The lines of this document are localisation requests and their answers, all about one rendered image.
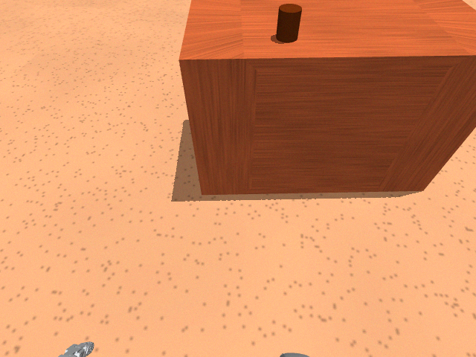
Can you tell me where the can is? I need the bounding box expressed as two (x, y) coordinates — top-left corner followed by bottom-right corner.
(276, 4), (302, 43)

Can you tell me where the left robot hand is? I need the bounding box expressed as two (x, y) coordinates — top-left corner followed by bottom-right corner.
(58, 342), (94, 357)

